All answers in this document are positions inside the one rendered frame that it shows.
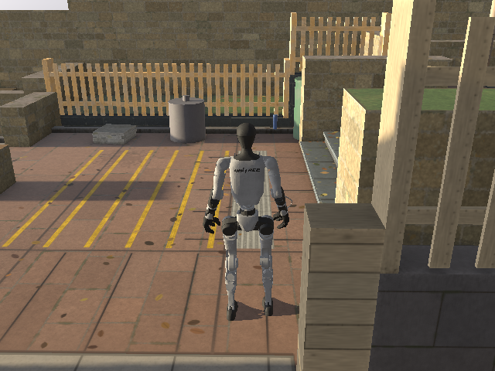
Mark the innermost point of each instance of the robot right shin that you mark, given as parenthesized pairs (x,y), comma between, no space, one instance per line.
(267,279)

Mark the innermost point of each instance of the robot right upper arm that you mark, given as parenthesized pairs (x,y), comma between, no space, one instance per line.
(275,179)

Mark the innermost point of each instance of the robot left upper arm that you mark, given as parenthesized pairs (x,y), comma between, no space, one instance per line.
(219,176)

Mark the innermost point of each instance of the left robot foot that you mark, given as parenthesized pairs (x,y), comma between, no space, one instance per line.
(231,314)

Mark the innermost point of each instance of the robot right forearm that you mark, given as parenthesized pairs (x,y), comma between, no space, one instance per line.
(281,204)

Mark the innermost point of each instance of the left robot hand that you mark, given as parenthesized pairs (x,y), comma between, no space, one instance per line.
(207,222)

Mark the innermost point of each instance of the right robot hand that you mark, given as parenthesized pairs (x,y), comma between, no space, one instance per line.
(278,217)

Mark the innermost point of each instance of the robot left forearm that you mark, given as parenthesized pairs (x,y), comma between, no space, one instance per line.
(211,206)

